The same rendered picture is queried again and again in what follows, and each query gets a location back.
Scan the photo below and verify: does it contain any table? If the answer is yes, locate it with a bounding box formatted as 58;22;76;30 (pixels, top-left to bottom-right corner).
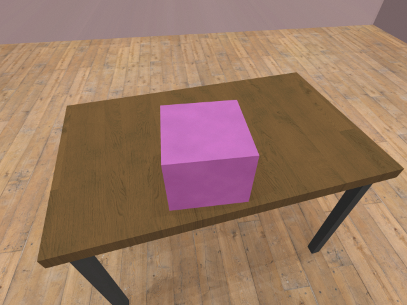
37;72;404;305

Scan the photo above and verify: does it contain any carton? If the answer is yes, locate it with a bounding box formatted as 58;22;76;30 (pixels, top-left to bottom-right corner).
160;100;259;211

